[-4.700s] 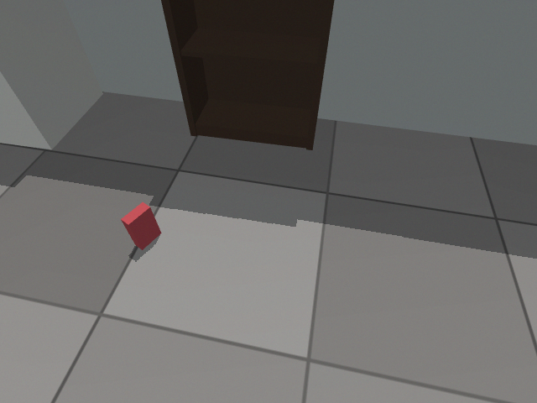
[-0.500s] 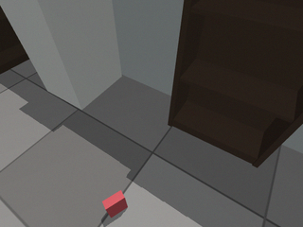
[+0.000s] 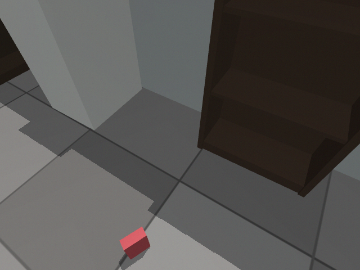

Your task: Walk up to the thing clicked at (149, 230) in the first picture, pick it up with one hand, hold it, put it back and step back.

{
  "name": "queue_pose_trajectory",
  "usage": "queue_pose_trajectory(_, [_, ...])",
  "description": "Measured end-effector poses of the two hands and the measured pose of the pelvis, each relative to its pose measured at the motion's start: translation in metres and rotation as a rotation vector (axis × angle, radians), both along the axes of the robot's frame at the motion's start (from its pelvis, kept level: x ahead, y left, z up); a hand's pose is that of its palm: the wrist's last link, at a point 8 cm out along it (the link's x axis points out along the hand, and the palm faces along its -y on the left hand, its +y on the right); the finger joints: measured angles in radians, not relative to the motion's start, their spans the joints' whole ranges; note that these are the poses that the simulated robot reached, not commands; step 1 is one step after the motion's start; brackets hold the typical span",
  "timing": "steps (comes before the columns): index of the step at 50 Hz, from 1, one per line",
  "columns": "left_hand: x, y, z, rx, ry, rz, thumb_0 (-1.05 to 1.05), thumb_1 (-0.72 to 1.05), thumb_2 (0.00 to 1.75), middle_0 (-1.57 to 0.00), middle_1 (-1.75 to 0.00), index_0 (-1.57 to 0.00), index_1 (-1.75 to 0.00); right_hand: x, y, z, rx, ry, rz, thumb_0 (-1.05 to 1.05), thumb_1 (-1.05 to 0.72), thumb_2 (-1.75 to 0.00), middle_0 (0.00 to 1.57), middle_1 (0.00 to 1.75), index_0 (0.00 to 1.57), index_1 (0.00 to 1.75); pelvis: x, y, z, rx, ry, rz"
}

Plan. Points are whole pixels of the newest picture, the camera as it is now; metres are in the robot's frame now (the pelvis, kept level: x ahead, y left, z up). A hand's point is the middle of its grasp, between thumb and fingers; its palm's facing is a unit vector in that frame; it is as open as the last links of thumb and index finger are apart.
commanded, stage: stand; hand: left
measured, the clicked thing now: (136, 243) +0.35 +0.22 -0.69
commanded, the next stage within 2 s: none
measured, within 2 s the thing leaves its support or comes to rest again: neither
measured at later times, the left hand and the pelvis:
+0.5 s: hand out of the picture +0.07 +0.24 -0.16, palm faces -0.02 -0.94 -0.34, open 7.4 cm; pelvis -0.01 -0.01 +0.00, yaw +0 degrees
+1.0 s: hand out of the picture +0.07 +0.24 -0.16, palm faces -0.03 -0.94 -0.34, open 7.4 cm; pelvis -0.01 -0.01 +0.00, yaw +0 degrees
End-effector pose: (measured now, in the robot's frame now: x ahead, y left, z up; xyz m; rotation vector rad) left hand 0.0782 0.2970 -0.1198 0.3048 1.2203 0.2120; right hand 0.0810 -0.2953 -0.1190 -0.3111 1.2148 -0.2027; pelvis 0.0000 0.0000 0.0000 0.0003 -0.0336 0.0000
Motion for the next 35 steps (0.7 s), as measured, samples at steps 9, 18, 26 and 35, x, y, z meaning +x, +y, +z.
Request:
queue_pose_trajectory(9, [0.0, -0.005, 0.001, -0.005, 0.0, -0.016, 0.0, 0.9, 0.9, -0.21, -0.3, -0.21, -0.3, -0.001, -0.002, 0.001, 0.002, -0.008, 0.001, 0.01, -0.91, -0.9, 0.2, 0.3, 0.2, 0.3, -0.005, -0.003, 0.001, 0.0, 0.0, -0.003])
queue_pose_trajectory(18, [-0.01, -0.008, 0.0, -0.007, 0.017, -0.017, 0.0, 0.9, 0.9, -0.21, -0.3, -0.21, -0.3, -0.012, -0.005, -0.001, 0.007, 0.015, -0.001, 0.01, -0.91, -0.9, 0.2, 0.3, 0.2, 0.3, -0.007, -0.006, 0.001, -0.001, 0.001, -0.004])
queue_pose_trajectory(26, [-0.017, -0.008, 0.0, 0.0, 0.027, -0.011, 0.0, 0.9, 0.9, -0.21, -0.3, -0.21, -0.3, -0.02, -0.007, -0.002, 0.008, 0.031, -0.006, 0.01, -0.91, -0.9, 0.2, 0.3, 0.2, 0.3, -0.009, -0.008, 0.001, 0.0, -0.001, -0.003])
queue_pose_trajectory(35, [-0.02, -0.009, 0.001, 0.001, 0.027, -0.011, 0.0, 0.9, 0.9, -0.21, -0.3, -0.21, -0.3, -0.024, -0.01, -0.002, 0.007, 0.032, -0.006, 0.01, -0.91, -0.9, 0.2, 0.3, 0.2, 0.3, -0.01, -0.01, 0.001, 0.0, -0.003, -0.004])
